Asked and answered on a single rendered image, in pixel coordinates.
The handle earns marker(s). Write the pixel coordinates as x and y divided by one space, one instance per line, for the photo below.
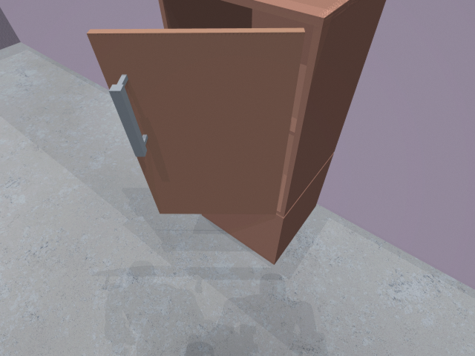
127 117

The cupboard door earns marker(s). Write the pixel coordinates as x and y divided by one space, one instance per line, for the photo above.
216 104

